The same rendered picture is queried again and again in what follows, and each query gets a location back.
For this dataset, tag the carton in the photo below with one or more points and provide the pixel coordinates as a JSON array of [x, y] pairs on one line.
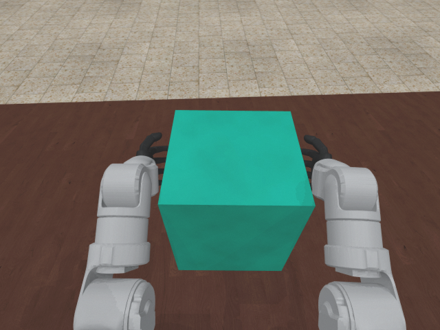
[[235, 194]]

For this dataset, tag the left robot forearm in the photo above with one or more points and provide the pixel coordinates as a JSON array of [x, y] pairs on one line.
[[122, 227]]

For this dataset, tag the right robot forearm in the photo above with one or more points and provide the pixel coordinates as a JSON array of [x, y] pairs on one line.
[[352, 210]]

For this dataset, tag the left robot upper arm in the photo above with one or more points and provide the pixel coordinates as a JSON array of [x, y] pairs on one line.
[[116, 304]]

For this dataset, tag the robot right hand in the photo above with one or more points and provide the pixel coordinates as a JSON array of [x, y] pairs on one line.
[[317, 156]]

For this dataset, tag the robot left hand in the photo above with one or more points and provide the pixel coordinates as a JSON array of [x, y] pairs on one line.
[[147, 150]]

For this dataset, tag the right robot upper arm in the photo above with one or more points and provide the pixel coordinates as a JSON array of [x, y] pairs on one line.
[[358, 306]]

